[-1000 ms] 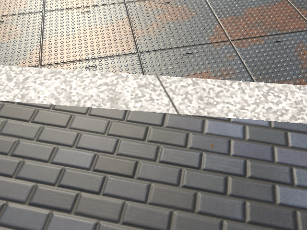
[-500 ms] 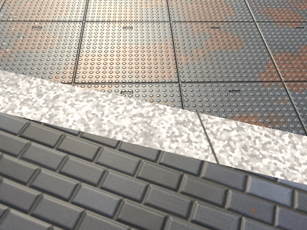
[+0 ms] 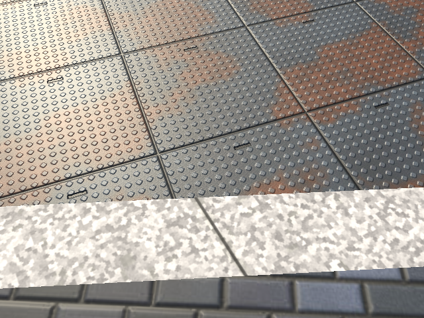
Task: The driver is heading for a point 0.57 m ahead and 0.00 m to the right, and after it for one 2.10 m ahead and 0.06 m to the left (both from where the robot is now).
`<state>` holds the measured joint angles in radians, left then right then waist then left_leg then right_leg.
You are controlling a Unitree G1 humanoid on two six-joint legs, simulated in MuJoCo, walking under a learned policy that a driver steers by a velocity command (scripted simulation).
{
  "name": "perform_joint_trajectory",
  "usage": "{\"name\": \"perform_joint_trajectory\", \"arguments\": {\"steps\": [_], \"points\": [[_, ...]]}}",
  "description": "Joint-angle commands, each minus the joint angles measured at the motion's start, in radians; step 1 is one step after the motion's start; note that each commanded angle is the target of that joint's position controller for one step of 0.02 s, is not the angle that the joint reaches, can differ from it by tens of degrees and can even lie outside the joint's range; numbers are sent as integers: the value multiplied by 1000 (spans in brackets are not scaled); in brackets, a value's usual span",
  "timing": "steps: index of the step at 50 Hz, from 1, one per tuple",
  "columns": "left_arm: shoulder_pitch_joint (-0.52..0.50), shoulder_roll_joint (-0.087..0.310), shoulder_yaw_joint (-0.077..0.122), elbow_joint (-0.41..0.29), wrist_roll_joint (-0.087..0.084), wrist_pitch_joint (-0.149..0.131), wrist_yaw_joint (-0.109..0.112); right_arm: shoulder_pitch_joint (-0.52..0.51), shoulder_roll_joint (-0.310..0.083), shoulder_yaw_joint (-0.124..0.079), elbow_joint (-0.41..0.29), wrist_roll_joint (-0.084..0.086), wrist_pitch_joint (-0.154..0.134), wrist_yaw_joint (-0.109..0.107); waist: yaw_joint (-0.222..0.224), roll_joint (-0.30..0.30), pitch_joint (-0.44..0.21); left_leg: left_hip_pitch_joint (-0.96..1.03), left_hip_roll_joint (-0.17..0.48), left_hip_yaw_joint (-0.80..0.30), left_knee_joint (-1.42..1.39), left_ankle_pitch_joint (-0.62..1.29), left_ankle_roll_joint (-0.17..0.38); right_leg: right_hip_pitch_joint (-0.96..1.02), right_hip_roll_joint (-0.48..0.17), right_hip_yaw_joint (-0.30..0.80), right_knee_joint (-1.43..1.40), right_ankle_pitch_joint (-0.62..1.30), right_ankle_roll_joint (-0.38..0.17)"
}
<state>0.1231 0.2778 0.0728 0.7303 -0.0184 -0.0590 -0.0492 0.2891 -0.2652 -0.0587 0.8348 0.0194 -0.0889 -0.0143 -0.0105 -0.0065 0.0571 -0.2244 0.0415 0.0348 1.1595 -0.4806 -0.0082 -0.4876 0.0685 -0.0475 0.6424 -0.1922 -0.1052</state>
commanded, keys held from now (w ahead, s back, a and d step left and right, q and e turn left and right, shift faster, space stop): w+e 0.16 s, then w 0.22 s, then no key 0.62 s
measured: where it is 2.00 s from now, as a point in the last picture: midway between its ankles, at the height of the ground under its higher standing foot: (214, 312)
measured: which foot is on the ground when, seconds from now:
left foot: up 0.00-0.40, down 0.42-1.00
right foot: down 0.00-0.44, up 0.46-0.80, down 0.82-1.00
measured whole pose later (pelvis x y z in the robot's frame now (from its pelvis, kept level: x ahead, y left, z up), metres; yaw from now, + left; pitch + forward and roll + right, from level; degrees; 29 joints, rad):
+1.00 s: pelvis +0.39 +0.01 +0.02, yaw -12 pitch +0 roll +1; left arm 0.17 0.23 0.05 0.75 0.01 0.01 0.02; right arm 0.19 -0.23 -0.01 0.87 -0.02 -0.03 0.01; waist -0.01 0.01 0.00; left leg -0.20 -0.03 0.02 0.51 -0.31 0.02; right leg -0.30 -0.02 0.05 0.54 -0.25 0.02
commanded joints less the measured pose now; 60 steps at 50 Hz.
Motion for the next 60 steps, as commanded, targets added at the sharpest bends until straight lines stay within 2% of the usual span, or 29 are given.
{"name": "perform_joint_trajectory", "arguments": {"steps": [1, 2, 3, 4, 8, 11, 15, 19, 20, 21, 22, 23, 24, 25, 26, 27, 29, 32, 37, 40, 41, 42, 43, 44, 46, 53, 56, 58, 60], "points": [[168, 134, 39, -30, -6, -15, 11, -89, -121, -17, -142, 4, -74, 6, 60, 28, -181, -548, 40, -136, 142, 97, 33, 580, -299, 538, -342, 97, -221], [113, 94, 26, -48, -2, -15, 13, -89, -133, -27, -135, -22, -63, -2, 26, 41, -132, -485, 67, -126, 70, 144, 28, 466, -259, 455, -366, 188, -195], [95, 99, 25, -64, 10, -15, 18, -63, -133, -31, -142, -25, -49, 0, -4, -10, -128, -423, 77, -133, 46, 162, 14, 384, -252, 440, -386, 254, -211], [88, 104, 28, -70, 8, -18, 21, -47, -127, -32, -144, -30, -38, 0, -15, -12, -120, -402, 82, -126, 6, 166, -4, 341, -239, 418, -401, 304, -217], [143, 148, 38, -60, 0, -18, 47, -155, -81, -17, -186, -40, -16, -4, 9, -22, -80, -406, 52, -81, -238, 331, -54, 241, -177, 306, -410, 377, -180], [182, 135, 32, -44, -4, -9, 56, -246, -49, 0, -197, -32, -23, 10, 59, -70, -84, -335, 11, -62, -487, 541, -51, 240, -136, 248, -390, 284, -125], [251, 136, 27, -12, -4, -6, 55, -334, -78, -3, -225, -16, -40, 33, 104, -90, -60, -324, -8, -71, -615, 579, -20, 332, -203, 325, -350, 183, -116], [231, 150, 32, -7, 1, 3, 59, -261, -123, -23, -223, -17, -55, 40, 44, -121, -64, -244, -30, -54, -691, 430, 51, 441, -250, 387, -242, 338, -82], [210, 130, 24, -14, 4, 6, 59, -164, -148, -38, -196, -29, -59, 35, -9, -106, -115, -105, -41, -40, -729, 476, 82, 438, -191, 348, -116, 509, -52], [192, 96, 9, -39, 18, 5, 60, -28, -196, -49, -183, -53, -64, 30, -69, -48, -254, 144, 83, -148, -676, 672, 146, 339, -129, 296, 115, 451, -7], [340, 40, -10, -30, 11, -6, 64, 88, -267, -67, -160, -70, -55, 30, -51, 196, -411, 525, 306, -487, -654, 824, 324, 7, 27, 202, 508, 22, 83], [386, 69, -10, -12, 4, -12, 61, 137, -207, -56, -129, -38, -45, 42, -51, 300, -455, 569, 389, -717, -754, 796, 375, -146, 61, 250, 659, -442, 106], [303, 140, 8, -16, -8, -6, 61, 72, -148, -37, -146, -19, -38, 41, -61, 165, -314, 450, 357, -601, -756, 733, 327, -204, 4, 273, 732, -398, 112], [213, 145, 9, -38, 0, 3, 63, -10, -111, -21, -162, -23, -29, 39, -45, 73, -230, 315, 312, -463, -763, 792, 288, -196, -40, 228, 705, -334, 118], [162, 135, 10, -53, 15, 12, 64, -64, -85, -7, -162, -26, -24, 42, -19, 29, -157, 188, 267, -371, -787, 879, 271, -174, -78, 188, 635, -298, 124], [159, 117, 11, -58, 23, 21, 65, -92, -69, 1, -158, -28, -25, 44, 12, 41, -136, 108, 227, -311, -809, 923, 248, -118, -117, 172, 549, -265, 125], [209, 52, -3, -38, 18, 38, 67, -129, -66, 6, -140, -41, -25, 46, 50, 100, -138, 4, 163, -203, -845, 1017, 236, 3, -119, 132, 405, -200, 142], [191, 22, -16, -37, 24, 46, 76, -147, -111, -4, -113, -39, -14, 35, 55, 121, -188, -15, 149, -127, -848, 1094, 241, 108, -117, 106, 199, -95, 159], [94, 52, -5, -47, 22, 63, 79, -116, -121, -1, -66, -29, 18, 28, 13, 109, -177, 0, 159, -142, -857, 793, 227, 179, -113, 103, 14, 17, 149], [77, 49, -1, -48, 32, 61, 79, -125, -96, 12, -47, -17, 30, 28, 30, 89, -132, -26, 124, -160, -823, 527, 176, 280, -103, 88, -204, 120, 112], [70, 73, 3, -54, 41, 58, 83, -96, -76, 20, -37, -22, 28, 28, 22, 57, -130, -49, 94, -160, -801, 431, 132, 339, -145, 137, -233, 237, 93], [67, 121, 12, -65, 41, 59, 90, -43, -66, 24, -30, -42, 23, 31, -19, -19, -152, -98, 37, -128, -759, 302, 93, 417, -210, 191, -195, 390, 63], [47, 133, 18, -56, 29, 65, 92, 21, -52, 26, -14, -41, 22, 32, -58, -113, -164, -121, -19, -77, -771, 197, 62, 427, -218, 201, -163, 311, 26], [37, 78, 11, -55, 23, 68, 84, -27, -55, 30, -11, -40, 28, 29, -22, -102, -138, -82, -32, -47, -763, 194, 42, 357, -181, 184, -172, 169, 37], [28, 48, 1, -54, 33, 64, 76, -90, -64, 27, -17, -36, 46, 20, -2, -68, -85, -88, -27, -49, -745, 236, 41, 308, -151, 168, -176, 158, 66], [39, 61, 7, -22, 26, 46, 80, -94, -76, 24, 12, -26, 62, 13, 0, -33, -118, -31, -8, -69, -699, 416, 43, 350, -137, 143, -120, 328, 68], [42, 108, 27, -24, 21, 55, 100, -142, -121, 6, -12, -8, 73, 9, 14, -11, -113, -82, -13, -93, -650, 471, 61, 372, -142, 123, -90, 331, 54], [67, 118, 38, -20, 19, 65, 113, -150, -120, -1, -28, -2, 82, 6, 20, -23, -122, -122, -23, -103, -592, 459, 66, 380, -171, 133, -89, 340, 28], [104, 131, 46, -12, 23, 72, 121, -148, -105, -5, -45, -2, 93, 4, 29, -70, -139, -178, -45, -87, -495, 392, 51, 398, -255, 203, -132, 358, -27]]}}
